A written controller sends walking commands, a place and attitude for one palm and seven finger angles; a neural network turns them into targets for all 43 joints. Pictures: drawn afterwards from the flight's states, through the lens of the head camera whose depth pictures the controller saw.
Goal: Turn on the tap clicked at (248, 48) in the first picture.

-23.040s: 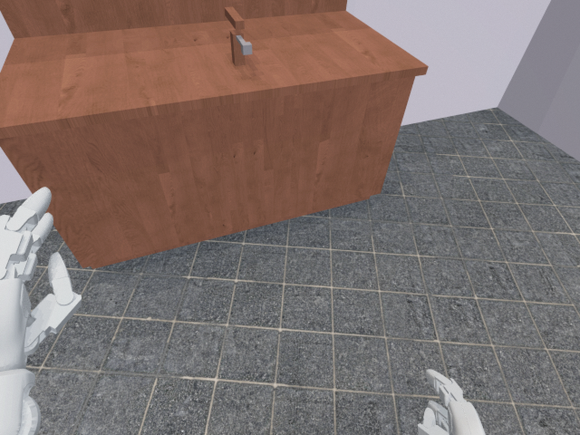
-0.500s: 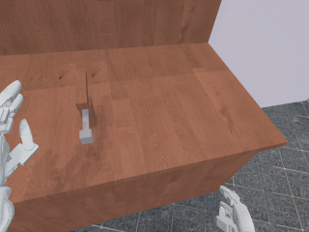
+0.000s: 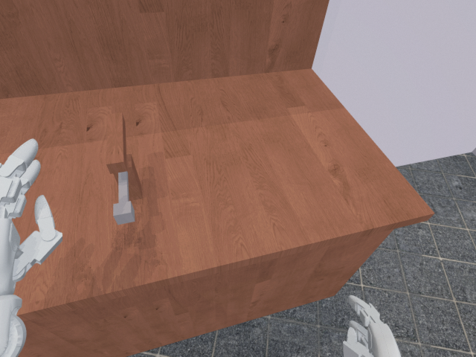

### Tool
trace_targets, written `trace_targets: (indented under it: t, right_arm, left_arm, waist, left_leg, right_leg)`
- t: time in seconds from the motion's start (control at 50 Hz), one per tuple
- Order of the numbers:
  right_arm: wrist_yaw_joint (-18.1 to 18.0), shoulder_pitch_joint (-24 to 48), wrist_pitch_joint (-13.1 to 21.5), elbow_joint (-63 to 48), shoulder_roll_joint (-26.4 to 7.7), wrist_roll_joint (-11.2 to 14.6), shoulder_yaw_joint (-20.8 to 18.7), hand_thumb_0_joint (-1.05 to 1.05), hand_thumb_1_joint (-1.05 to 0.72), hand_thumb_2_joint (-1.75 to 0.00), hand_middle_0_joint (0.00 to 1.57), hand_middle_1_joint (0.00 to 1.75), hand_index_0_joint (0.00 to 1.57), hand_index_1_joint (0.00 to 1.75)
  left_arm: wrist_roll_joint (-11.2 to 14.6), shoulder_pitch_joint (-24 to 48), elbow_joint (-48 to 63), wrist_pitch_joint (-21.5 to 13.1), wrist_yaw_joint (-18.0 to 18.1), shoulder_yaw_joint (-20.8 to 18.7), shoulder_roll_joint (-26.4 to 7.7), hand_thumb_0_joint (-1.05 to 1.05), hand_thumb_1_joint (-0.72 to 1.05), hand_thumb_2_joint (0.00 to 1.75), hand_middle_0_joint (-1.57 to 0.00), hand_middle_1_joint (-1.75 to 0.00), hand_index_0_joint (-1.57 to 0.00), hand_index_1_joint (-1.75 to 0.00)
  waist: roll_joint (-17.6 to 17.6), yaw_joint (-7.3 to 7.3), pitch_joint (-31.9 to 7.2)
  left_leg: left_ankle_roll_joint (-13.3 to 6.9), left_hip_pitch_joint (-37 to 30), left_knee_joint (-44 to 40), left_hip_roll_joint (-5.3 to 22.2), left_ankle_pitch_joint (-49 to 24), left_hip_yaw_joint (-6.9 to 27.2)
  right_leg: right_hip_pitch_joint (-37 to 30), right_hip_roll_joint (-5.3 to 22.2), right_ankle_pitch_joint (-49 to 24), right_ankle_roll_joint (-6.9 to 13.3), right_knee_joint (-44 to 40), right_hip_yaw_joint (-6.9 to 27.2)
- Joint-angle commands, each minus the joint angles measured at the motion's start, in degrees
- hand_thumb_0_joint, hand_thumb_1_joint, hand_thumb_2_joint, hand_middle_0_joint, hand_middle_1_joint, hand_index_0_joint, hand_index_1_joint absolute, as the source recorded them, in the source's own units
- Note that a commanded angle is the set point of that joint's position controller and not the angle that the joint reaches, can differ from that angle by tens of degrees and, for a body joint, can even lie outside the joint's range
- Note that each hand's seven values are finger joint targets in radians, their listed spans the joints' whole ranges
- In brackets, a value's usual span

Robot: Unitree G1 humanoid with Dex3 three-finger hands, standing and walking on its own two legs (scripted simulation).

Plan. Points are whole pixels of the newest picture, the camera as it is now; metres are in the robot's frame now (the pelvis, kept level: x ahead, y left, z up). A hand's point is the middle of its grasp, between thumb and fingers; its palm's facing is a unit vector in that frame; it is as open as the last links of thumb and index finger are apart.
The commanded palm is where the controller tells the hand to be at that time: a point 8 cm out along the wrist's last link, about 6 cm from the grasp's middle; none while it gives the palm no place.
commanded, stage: shuffle to correct the standing spot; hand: left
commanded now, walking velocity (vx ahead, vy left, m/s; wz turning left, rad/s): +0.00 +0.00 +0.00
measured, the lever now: (124, 212) +0.32 +0.23 +0.06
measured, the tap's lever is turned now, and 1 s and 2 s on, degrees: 0 0 0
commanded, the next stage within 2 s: none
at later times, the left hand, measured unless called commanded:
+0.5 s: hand (97, 231) +0.23 +0.20 +0.15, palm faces +0.33 -0.87 -0.37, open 7.4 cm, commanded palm +0.17 +0.24 +0.17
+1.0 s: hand (130, 234) +0.23 +0.16 +0.16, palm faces +0.30 -0.87 -0.40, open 7.4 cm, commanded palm +0.17 +0.20 +0.17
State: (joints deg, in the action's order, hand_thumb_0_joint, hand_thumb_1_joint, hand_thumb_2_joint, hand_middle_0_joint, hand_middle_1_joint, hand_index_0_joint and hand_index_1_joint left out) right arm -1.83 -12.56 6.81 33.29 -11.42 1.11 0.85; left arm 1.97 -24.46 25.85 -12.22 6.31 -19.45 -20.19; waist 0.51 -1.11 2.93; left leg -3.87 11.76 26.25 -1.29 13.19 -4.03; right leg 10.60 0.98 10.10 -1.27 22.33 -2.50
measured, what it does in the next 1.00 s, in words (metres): shifts its weight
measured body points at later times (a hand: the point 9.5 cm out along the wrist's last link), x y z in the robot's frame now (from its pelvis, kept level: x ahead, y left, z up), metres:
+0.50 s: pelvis +0.00 -0.04 +0.00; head +0.04 -0.02 +0.45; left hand +0.21 +0.25 +0.17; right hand +0.19 -0.26 -0.07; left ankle +0.01 +0.07 -0.74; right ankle +0.02 -0.14 -0.74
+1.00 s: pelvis +0.00 -0.07 -0.01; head +0.04 -0.06 +0.44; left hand +0.21 +0.21 +0.18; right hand +0.16 -0.32 -0.08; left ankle +0.01 +0.07 -0.74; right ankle +0.02 -0.14 -0.74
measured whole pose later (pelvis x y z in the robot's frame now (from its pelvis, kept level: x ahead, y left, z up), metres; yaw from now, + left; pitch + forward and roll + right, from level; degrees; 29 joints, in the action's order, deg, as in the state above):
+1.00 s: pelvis +0.00 -0.07 -0.01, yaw -1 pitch +1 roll -1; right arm -2.7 -12.5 5.1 32.3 -12.2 1.2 -1.2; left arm 5.6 -28.4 31.5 -8.6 5.1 -21.4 -23.0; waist 0.6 0.2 2.9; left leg 2.0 16.5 31.5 4.9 15.8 -2.5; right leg 15.5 -5.0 12.8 4.6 27.1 -3.9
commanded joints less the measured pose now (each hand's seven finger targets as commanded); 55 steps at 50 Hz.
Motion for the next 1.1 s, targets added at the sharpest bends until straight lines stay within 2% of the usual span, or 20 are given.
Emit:
trace_targets:
  t: [0.0, 0.04, 0.06, 0.14, 0.16, 0.24, 0.26, 0.34, 0.36, 0.44, 0.46, 0.58, 0.66, 0.74, 0.76, 0.8, 0.84, 0.86, 0.98, 1.08]
  right_arm:
    - [-0.65, 5.4, 3.21, -8.99, -7.41, -0.08, -3.05, 0.0, -0.9, -0.9, 0.2, 0.3, 0.2, 0.3]
    - [-0.68, 6.55, 3.17, -8.96, -7.19, 0.21, -2.87, 0.0, -0.9, -0.9, 0.2, 0.3, 0.2, 0.3]
    - [-0.68, 5.76, 2.99, -8.57, -7.25, -0.27, -2.67, 0.0, -0.9, -0.9, 0.2, 0.3, 0.2, 0.3]
    - [-0.66, 6.83, 2.86, -9.35, -6.68, 0.35, -2.83, 0.0, -0.9, -0.9, 0.2, 0.3, 0.2, 0.3]
    - [-0.59, 6.09, 2.56, -9.22, -6.85, -0.03, -2.75, 0.0, -0.9, -0.9, 0.2, 0.3, 0.2, 0.3]
    - [-0.21, 6.68, 2.49, -9.92, -6.52, 0.48, -3.05, 0.0, -0.9, -0.9, 0.2, 0.3, 0.2, 0.3]
    - [-0.1, 6.1, 2.21, -9.93, -6.69, 0.06, -3.02, 0.0, -0.9, -0.9, 0.2, 0.3, 0.2, 0.3]
    - [0.08, 6.46, 2.03, -10.62, -6.48, 0.4, -3.44, 0.0, -0.9, -0.9, 0.2, 0.3, 0.2, 0.3]
    - [0.13, 5.87, 1.77, -10.42, -6.7, 0.01, -3.37, 0.0, -0.9, -0.9, 0.2, 0.3, 0.2, 0.3]
    - [-0.1, 6.3, 1.8, -10.96, -6.58, 0.31, -3.79, 0.0, -0.9, -0.9, 0.2, 0.3, 0.2, 0.3]
    - [-0.1, 5.82, 1.67, -10.7, -6.89, -0.08, -3.67, 0.0, -0.9, -0.9, 0.2, 0.3, 0.2, 0.3]
    - [-0.59, 5.57, 2.1, -11.09, -7.13, 0.01, -4.47, 0.0, -0.9, -0.9, 0.2, 0.3, 0.2, 0.3]
    - [-0.76, 5.26, 1.74, -10.47, -7.16, -0.15, -4.17, 0.0, -0.9, -0.9, 0.2, 0.3, 0.2, 0.3]
    - [-1.03, 5.46, 1.64, -10.6, -7.05, 0.33, -4.58, 0.0, -0.9, -0.9, 0.2, 0.3, 0.2, 0.3]
    - [-0.95, 4.87, 1.48, -10.36, -7.11, 0.02, -4.33, 0.0, -0.9, -0.9, 0.2, 0.3, 0.2, 0.3]
    - [-1.06, 4.5, 1.63, -10.57, -7.26, 0.2, -4.74, 0.0, -0.9, -0.9, 0.2, 0.3, 0.2, 0.3]
    - [-1.22, 5.48, 1.63, -10.36, -6.96, 0.44, -4.43, 0.0, -0.9, -0.9, 0.2, 0.3, 0.2, 0.3]
    - [-1.15, 4.87, 1.52, -9.99, -6.99, 0.02, -4.25, 0.0, -0.9, -0.9, 0.2, 0.3, 0.2, 0.3]
    - [-1.38, 5.3, 1.62, -10.4, -7.48, -0.04, -4.52, 0.0, -0.9, -0.9, 0.2, 0.3, 0.2, 0.3]
    - [-1.17, 4.76, 1.46, -10.65, -7.57, -0.02, -4.62, 0.0, -0.9, -0.9, 0.2, 0.3, 0.2, 0.3]
  left_arm:
    - [0.75, 4.47, 11.32, -2.96, 0.98, -5.85, -9.05, 0.0, 0.9, 0.9, -0.2, -0.3, -0.2, -0.3]
    - [0.62, 5.04, 12.65, -2.83, 1.21, -6.64, -10.08, 0.0, 0.9, 0.9, -0.2, -0.3, -0.2, -0.3]
    - [0.92, 4.85, 11.53, -2.89, 0.95, -5.35, -8.49, 0.0, 0.9, 0.9, -0.2, -0.3, -0.2, -0.3]
    - [1.36, 5.0, 13.38, -2.35, 0.96, -7.21, -10.52, 0.0, 0.9, 0.9, -0.2, -0.3, -0.2, -0.3]
    - [1.71, 4.97, 12.32, -2.24, 0.59, -5.6, -8.72, 0.0, 0.9, 0.9, -0.2, -0.3, -0.2, -0.3]
    - [1.91, 5.09, 14.59, -1.77, 0.58, -6.93, -10.39, 0.0, 0.9, 0.9, -0.2, -0.3, -0.2, -0.3]
    - [2.21, 4.55, 13.56, -1.67, 0.24, -5.78, -8.9, 0.0, 0.9, 0.9, -0.2, -0.3, -0.2, -0.3]
    - [2.54, 2.39, 15.02, -1.17, 0.19, -7.83, -10.83, 0.0, 0.9, 0.9, -0.2, -0.3, -0.2, -0.3]
    - [2.82, 2.0, 13.75, -1.06, -0.22, -6.37, -9.1, 0.0, 0.9, 0.9, -0.2, -0.3, -0.2, -0.3]
    - [3.06, 1.74, 15.86, -0.67, -0.3, -8.3, -11.22, 0.0, 0.9, 0.9, -0.2, -0.3, -0.2, -0.3]
    - [3.32, 2.26, 15.48, -0.73, -0.55, -7.02, -9.91, 0.0, 0.9, 0.9, -0.2, -0.3, -0.2, -0.3]
    - [3.63, 1.98, 17.57, -0.64, -0.53, -8.69, -11.75, 0.0, 0.9, 0.9, -0.2, -0.3, -0.2, -0.3]
    - [3.96, 0.08, 16.07, -0.24, -0.64, -8.02, -10.84, 0.0, 0.9, 0.9, -0.2, -0.3, -0.2, -0.3]
    - [4.23, -1.72, 16.03, 0.37, -0.43, -9.76, -12.37, 0.0, 0.9, 0.9, -0.2, -0.3, -0.2, -0.3]
    - [4.34, -1.12, 15.82, 0.21, -0.61, -8.15, -10.92, 0.0, 0.9, 0.9, -0.2, -0.3, -0.2, -0.3]
    - [4.32, -0.75, 16.19, 0.28, -0.44, -9.08, -12.04, 0.0, 0.9, 0.9, -0.2, -0.3, -0.2, -0.3]
    - [4.28, -1.19, 16.89, 0.47, 0.04, -10.07, -13.28, 0.0, 0.9, 0.9, -0.2, -0.3, -0.2, -0.3]
    - [4.3, -0.76, 16.92, 0.19, -0.07, -8.58, -11.76, 0.0, 0.9, 0.9, -0.2, -0.3, -0.2, -0.3]
    - [4.03, -1.21, 17.27, -0.04, -0.07, -10.04, -13.18, 0.0, 0.9, 0.9, -0.2, -0.3, -0.2, -0.3]
    - [4.03, -1.65, 17.16, 0.15, -0.48, -9.8, -12.83, 0.0, 0.9, 0.9, -0.2, -0.3, -0.2, -0.3]
  waist:
    - [-1.84, 0.22, -6.3]
    - [-3.15, 0.19, -6.2]
    - [-2.91, 0.31, -6.51]
    - [-3.69, 0.21, -7.61]
    - [-3.89, 0.33, -7.09]
    - [-5.42, 0.25, -7.73]
    - [-5.21, 0.29, -7.66]
    - [-4.86, 0.24, -8.94]
    - [-4.6, 0.41, -8.4]
    - [-3.94, 0.4, -8.88]
    - [-3.95, 0.59, -8.87]
    - [-5.16, 0.43, -9.77]
    - [-2.85, 0.76, -9.26]
    - [-1.31, 0.87, -9.3]
    - [-0.48, 1.15, -9.28]
    - [0.79, 1.06, -8.87]
    - [-0.38, 1.12, -8.07]
    - [-0.28, 1.35, -8.7]
    - [-3.44, 0.72, -8.9]
    - [-4.2, 0.65, -9.59]
  left_leg:
    - [2.73, 2.57, -7.3, 6.35, -0.16, 7.58]
    - [2.75, 2.15, -7.19, 6.31, 0.07, 7.08]
    - [2.71, 2.2, -7.64, 6.28, -0.43, 7.47]
    - [3.39, -0.4, -7.45, 7.68, -5.36, 7.54]
    - [3.31, 0.45, -8.0, 7.78, -5.41, 7.53]
    - [3.74, -0.87, -7.21, 9.17, -8.78, 7.65]
    - [3.36, -0.11, -7.49, 9.48, -8.21, 7.59]
    - [3.28, -1.09, -4.97, 10.24, -10.99, 7.13]
    - [3.1, 0.07, -5.27, 10.2, -9.8, 7.04]
    - [2.79, -0.44, -3.07, 10.41, -8.3, 6.55]
    - [2.75, 0.24, -3.15, 10.12, -7.22, 6.24]
    - [2.55, -0.09, -1.15, 10.36, -7.05, 6.2]
    - [2.5, 0.83, -0.08, 9.77, -4.08, 5.49]
    - [2.61, 0.0, 2.85, 8.66, -2.66, 4.62]
    - [2.57, 0.67, 3.19, 8.04, -1.26, 4.37]
    - [2.61, 0.71, 4.56, 7.43, 0.69, 4.08]
    - [2.48, -0.18, 4.33, 7.44, 0.92, 4.25]
    - [2.29, 0.3, 4.07, 7.45, 0.62, 4.13]
    - [1.67, 1.21, 0.53, 10.86, -4.58, 6.38]
    - [1.86, 2.35, 0.86, 11.6, -6.92, 6.44]
  right_leg:
    - [-4.11, 2.98, -4.1, 2.25, -3.1, 4.59]
    - [-3.61, 2.96, -3.69, 2.15, -3.32, 4.5]
    - [-3.78, 2.42, -3.69, 2.16, -3.33, 4.16]
    - [-3.65, 1.77, -6.44, 1.64, -2.12, 3.4]
    - [-3.6, 1.31, -6.14, 1.47, -2.1, 3.01]
    - [-3.13, 1.08, -6.89, 1.38, -0.78, 2.69]
    - [-3.27, 0.89, -6.51, 1.26, -0.72, 2.51]
    - [-2.97, 1.38, -8.73, 1.45, -0.47, 2.89]
    - [-2.85, 1.17, -8.31, 1.38, -0.54, 2.85]
    - [-1.65, 1.79, -9.19, 1.85, -0.68, 4.18]
    - [-1.66, 1.56, -8.74, 1.77, -0.8, 3.98]
    - [-0.79, 2.22, -9.41, 2.2, -0.14, 5.39]
    - [0.58, 2.45, -7.69, 2.27, -0.88, 5.74]
    - [2.61, 4.17, -7.97, 2.95, -2.11, 8.1]
    - [2.94, 4.25, -6.27, 2.85, -2.53, 8.09]
    - [4.36, 5.06, -3.73, 2.77, -3.67, 9.63]
    - [6.0, 5.38, -2.23, 3.11, -4.39, 10.11]
    - [5.3, 5.16, -1.71, 2.82, -4.03, 9.24]
    - [2.23, 2.87, -6.86, 0.77, -0.35, 6.69]
    - [-0.39, 2.71, -9.67, 0.68, 0.92, 5.7]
